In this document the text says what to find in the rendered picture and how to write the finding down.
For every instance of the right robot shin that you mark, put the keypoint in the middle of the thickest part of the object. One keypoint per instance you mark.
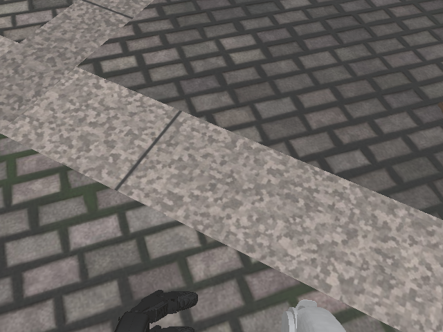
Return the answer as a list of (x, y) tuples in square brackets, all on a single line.
[(306, 302)]

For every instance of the left robot hand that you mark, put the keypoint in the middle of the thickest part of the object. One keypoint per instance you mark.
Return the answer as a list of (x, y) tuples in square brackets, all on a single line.
[(154, 307)]

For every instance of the robot right thigh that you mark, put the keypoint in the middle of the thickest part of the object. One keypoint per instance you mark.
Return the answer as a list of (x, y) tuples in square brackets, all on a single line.
[(310, 319)]

